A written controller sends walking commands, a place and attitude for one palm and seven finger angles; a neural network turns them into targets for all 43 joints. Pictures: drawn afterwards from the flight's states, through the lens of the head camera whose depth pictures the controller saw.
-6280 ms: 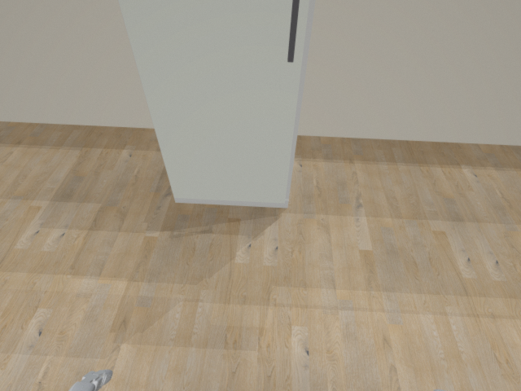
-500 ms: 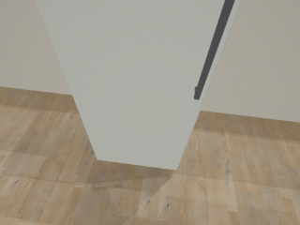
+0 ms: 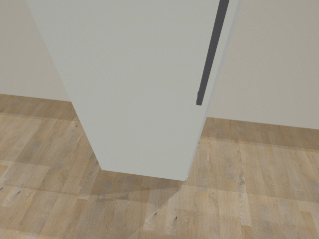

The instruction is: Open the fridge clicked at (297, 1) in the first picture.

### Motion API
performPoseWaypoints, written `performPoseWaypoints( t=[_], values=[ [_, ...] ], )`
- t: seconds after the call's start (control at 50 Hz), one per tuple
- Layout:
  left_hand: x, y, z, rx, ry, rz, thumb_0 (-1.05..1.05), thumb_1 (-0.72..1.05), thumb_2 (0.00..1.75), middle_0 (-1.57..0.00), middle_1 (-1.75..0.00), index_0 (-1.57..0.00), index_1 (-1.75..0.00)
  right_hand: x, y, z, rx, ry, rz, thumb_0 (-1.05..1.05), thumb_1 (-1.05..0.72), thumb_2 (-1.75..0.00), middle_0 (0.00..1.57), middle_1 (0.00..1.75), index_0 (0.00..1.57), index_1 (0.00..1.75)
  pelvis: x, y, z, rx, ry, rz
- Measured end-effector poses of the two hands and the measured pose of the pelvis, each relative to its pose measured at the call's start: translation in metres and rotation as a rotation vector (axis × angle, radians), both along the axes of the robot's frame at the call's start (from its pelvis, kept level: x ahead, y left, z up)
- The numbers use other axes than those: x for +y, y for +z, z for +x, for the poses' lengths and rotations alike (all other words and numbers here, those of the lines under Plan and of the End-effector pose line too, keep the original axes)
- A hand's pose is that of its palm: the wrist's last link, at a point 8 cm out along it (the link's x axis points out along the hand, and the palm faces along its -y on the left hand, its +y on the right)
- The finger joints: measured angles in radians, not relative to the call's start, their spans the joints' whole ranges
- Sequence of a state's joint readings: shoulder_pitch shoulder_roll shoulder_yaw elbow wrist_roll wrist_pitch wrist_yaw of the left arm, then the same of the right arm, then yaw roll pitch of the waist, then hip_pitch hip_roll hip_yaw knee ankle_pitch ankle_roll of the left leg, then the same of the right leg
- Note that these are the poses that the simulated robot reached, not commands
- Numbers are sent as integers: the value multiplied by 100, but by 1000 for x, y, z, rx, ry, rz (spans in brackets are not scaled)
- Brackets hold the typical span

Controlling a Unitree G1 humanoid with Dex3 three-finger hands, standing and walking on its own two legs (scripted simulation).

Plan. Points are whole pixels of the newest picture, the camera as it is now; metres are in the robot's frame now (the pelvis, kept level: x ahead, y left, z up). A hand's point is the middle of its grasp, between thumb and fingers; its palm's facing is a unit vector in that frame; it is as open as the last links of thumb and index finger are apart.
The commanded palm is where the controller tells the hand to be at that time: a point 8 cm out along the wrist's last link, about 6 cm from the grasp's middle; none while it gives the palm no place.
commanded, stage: look again from close up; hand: right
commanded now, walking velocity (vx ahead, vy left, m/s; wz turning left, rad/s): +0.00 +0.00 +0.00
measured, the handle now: (216, 27) +0.54 -0.10 +0.27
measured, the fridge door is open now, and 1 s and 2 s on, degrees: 0 0 0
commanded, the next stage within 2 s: shuffle to correct the standing spot in 1.18 s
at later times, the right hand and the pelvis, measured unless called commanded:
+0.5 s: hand out of the picture +0.03 -0.17 -0.17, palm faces +0.00 +0.98 -0.22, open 7.4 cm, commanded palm none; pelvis +0.01 +0.02 +0.00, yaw +0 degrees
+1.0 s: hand out of the picture +0.03 -0.16 -0.17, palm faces -0.01 +0.97 -0.24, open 7.4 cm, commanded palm none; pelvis +0.01 +0.03 +0.00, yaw +0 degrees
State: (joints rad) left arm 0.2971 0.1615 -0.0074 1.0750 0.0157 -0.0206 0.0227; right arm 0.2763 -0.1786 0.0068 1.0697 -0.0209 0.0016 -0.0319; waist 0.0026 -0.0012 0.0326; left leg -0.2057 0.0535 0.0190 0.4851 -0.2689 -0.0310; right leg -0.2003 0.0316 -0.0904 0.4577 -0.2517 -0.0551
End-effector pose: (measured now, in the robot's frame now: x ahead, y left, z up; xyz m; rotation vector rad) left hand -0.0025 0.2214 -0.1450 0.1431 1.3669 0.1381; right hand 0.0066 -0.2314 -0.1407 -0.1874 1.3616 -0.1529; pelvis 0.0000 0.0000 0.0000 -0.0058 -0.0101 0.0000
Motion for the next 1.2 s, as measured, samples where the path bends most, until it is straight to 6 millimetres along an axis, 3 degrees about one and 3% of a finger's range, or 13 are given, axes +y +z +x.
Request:
performPoseWaypoints(
  t=[0.2, 0.44, 0.9, 1.2],
  values=[
    [10, 2, 18, -17, -3, 18, 0, 90, 90, -20, -29, -20, -30, 13, -4, -2, 31, -5, 24, 0, -90, -90, 20, 30, 20, 29, 4, 0, 7, -4, 4, 0],
    [22, 3, 38, -54, -13, 24, 0, 90, 90, -20, -29, -20, -30, 17, -2, 12, -3, 3, 12, 0, -90, -90, 20, 30, 20, 29, 14, 1, 10, -10, 6, -2],
    [51, 6, 32, -21, -26, 41, 0, 90, 90, -20, -29, -20, -30, 21, 5, 21, -29, 14, -18, 0, -90, -90, 20, 30, 20, 29, 32, 3, 6, -6, -2, -4],
    [60, 6, 39, -35, -34, 43, 0, 90, 90, -20, -29, -20, -30, 27, 7, 21, -27, 15, -19, 1, -90, -90, 20, 30, 20, 29, 40, 4, 7, -5, 0, -5]
  ],
)
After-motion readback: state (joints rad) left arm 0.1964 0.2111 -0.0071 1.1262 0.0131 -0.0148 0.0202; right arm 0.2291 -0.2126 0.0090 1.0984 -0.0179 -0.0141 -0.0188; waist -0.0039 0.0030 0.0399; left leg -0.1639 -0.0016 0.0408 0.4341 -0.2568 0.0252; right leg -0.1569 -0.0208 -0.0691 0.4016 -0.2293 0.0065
